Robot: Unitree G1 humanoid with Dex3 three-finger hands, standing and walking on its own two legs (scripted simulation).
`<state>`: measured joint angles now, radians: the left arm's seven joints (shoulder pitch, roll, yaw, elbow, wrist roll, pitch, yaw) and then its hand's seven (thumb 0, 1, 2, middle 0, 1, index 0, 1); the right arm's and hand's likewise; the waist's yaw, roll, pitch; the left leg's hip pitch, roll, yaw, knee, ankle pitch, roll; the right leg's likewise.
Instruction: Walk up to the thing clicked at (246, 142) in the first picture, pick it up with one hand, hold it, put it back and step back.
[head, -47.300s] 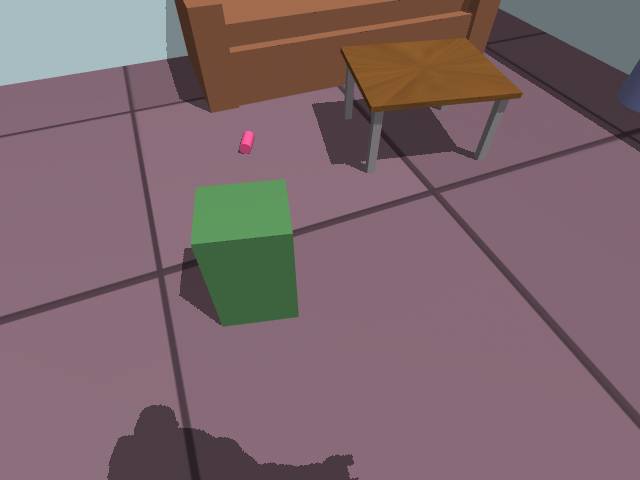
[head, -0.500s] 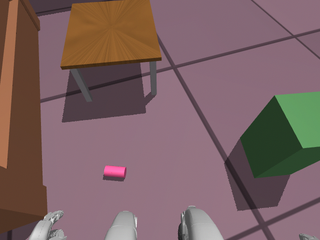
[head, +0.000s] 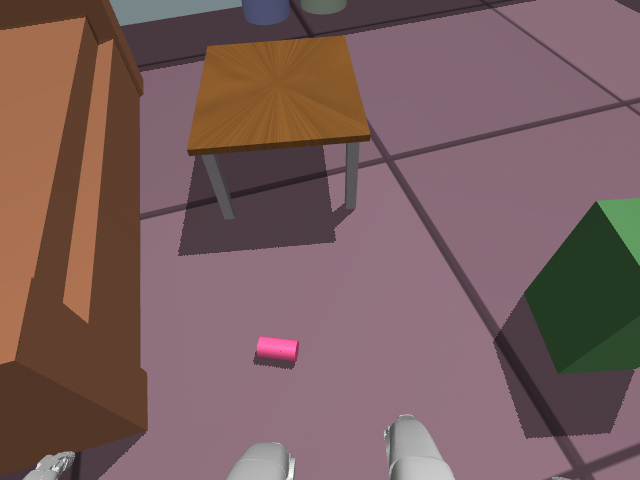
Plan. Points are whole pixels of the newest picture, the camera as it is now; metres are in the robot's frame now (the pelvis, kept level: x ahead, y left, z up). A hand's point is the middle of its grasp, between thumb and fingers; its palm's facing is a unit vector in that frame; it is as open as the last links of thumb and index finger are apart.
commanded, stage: walk up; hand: left
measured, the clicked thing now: (278, 348) +0.52 +0.20 -0.68
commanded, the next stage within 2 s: stand in 0.40 s
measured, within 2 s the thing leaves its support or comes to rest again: neither
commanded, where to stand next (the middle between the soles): +0.13 -0.02 m, yaw -2 degrees
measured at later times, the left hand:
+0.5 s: hand out of the picture +0.08 +0.19 -0.10, palm faces -0.04 -0.90 -0.43, open 7.4 cm
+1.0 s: hand (245, 448) +0.16 +0.13 -0.09, palm faces -0.05 -0.96 -0.29, open 7.4 cm
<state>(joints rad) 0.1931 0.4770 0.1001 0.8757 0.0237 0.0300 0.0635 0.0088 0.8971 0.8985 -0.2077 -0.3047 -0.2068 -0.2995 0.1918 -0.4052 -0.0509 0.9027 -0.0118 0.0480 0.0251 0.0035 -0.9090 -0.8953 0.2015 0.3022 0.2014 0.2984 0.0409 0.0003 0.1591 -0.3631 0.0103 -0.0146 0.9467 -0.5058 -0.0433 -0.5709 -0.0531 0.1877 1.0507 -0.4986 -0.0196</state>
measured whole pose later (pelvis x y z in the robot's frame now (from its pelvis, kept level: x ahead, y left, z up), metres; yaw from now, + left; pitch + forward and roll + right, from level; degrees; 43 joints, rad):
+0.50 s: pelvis +0.02 -0.09 +0.03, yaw -2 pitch -4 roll +0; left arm 0.29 0.42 0.07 0.91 0.03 -0.04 -0.02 0.01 0.90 0.90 -0.21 -0.30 -0.21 -0.30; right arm 0.30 -0.47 -0.10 0.91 0.00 0.03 -0.03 0.01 -0.91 -0.90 0.20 0.30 0.20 0.30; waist 0.00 0.02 0.09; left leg -0.41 0.02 -0.12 1.06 -0.56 0.05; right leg -0.34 -0.01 -0.04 0.78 -0.37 -0.02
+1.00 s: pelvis +0.05 -0.10 +0.06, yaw -2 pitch -4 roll +0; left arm 0.12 0.32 0.00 1.03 0.01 -0.04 -0.01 0.01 0.90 0.90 -0.21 -0.30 -0.21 -0.30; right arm 0.10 -0.35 -0.02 1.04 0.00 -0.02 0.01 0.01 -0.91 -0.90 0.20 0.30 0.20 0.30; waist 0.00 -0.02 0.06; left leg -0.16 0.01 0.00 0.44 -0.21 0.00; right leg -0.13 0.01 -0.04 0.44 -0.23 -0.02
